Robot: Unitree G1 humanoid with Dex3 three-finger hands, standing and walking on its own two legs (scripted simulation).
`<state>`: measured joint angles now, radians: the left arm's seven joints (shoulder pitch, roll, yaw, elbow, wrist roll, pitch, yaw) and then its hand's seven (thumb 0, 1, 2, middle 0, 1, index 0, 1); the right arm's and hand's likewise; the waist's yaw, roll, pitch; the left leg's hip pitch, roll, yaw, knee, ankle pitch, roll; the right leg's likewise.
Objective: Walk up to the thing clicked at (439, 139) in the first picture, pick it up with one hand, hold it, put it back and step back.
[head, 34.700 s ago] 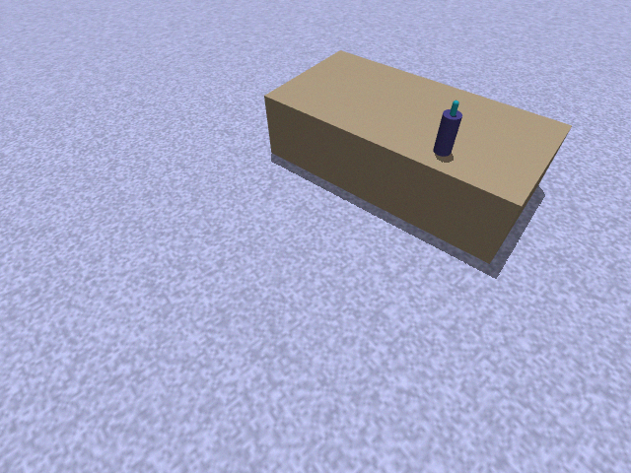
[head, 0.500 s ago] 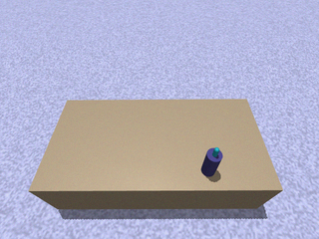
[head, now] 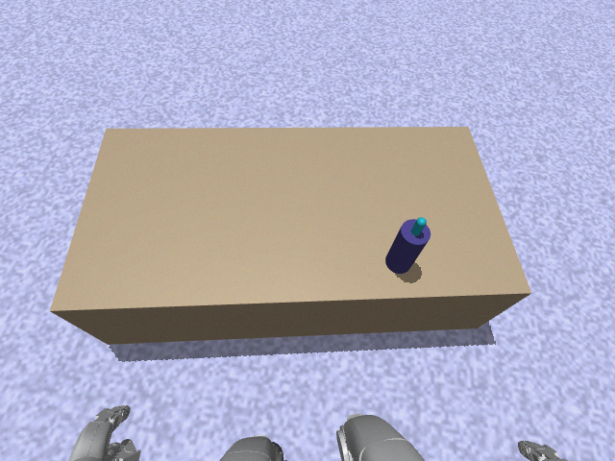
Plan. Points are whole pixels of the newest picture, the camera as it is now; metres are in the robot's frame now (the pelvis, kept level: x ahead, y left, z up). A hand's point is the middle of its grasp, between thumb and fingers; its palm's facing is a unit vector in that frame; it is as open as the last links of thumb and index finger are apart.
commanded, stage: step back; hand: right
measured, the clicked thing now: (409, 242) +0.57 -0.24 -0.33
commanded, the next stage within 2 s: none
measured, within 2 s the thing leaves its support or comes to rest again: neither
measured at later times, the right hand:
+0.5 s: hand out of the picture +0.00 -0.27 -0.16, palm faces -0.10 +0.90 -0.42, open 7.4 cm
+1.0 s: hand out of the picture -0.12 -0.31 -0.16, palm faces +0.00 +0.92 -0.39, open 7.4 cm
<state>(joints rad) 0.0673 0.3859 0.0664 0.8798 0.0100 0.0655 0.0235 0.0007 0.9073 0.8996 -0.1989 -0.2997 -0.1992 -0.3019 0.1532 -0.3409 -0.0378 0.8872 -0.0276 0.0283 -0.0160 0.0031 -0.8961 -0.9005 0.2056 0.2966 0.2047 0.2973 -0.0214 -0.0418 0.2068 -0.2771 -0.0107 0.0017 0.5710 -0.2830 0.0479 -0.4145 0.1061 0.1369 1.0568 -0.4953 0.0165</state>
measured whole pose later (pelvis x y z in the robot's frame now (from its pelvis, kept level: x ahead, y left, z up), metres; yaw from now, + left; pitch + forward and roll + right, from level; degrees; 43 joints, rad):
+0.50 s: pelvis -0.11 +0.00 -0.01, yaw +2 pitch -1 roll +0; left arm 0.09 0.36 0.06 0.75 0.03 0.04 0.02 0.00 0.90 0.90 -0.20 -0.30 -0.20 -0.30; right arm 0.16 -0.41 -0.04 0.87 -0.01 0.03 -0.02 0.00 -0.90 -0.90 0.20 0.30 0.20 0.30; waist 0.00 0.01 0.20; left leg -0.27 -0.03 -0.07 0.67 -0.40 0.00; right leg -0.38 -0.01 0.00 0.65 -0.24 0.00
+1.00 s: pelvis -0.26 -0.04 -0.01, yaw -3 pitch -2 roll +0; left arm 0.23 0.35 0.08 0.86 0.04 0.05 -0.02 0.00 0.91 0.90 -0.20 -0.30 -0.20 -0.30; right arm 0.08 -0.41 -0.06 0.81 -0.01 0.06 -0.02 0.00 -0.90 -0.90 0.20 0.30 0.20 0.30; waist 0.03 0.04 0.17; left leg -0.50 0.00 -0.11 0.84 -0.42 0.00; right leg -0.25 0.03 0.04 0.68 -0.39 -0.02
